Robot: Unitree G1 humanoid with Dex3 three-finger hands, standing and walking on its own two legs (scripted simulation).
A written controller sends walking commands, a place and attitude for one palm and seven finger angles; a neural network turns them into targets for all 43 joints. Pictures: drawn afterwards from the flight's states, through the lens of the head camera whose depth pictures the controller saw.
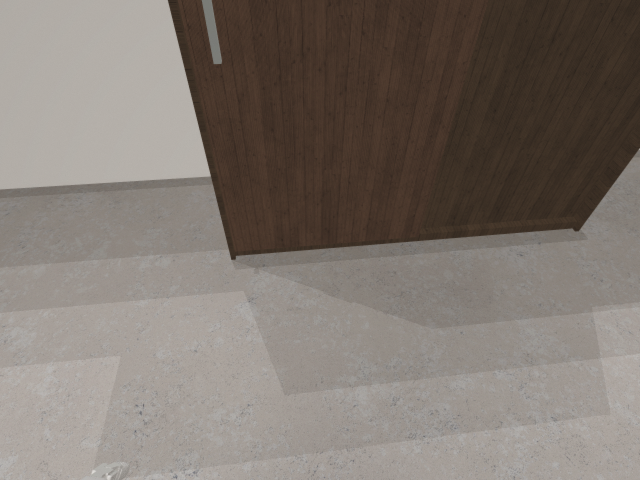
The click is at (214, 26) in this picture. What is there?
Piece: wardrobe's sliding door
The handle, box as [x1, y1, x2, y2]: [202, 0, 221, 63]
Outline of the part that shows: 202,0 213,62 221,63 211,0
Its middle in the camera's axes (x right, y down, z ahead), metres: -0.26 -0.55 +0.88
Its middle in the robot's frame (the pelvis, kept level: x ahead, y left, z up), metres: +1.04 +0.32 +0.20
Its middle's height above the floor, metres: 0.97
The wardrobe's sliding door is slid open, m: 0.00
